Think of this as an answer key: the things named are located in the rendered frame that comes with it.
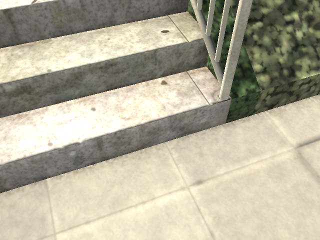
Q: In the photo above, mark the stairs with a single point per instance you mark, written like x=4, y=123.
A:
x=86, y=81

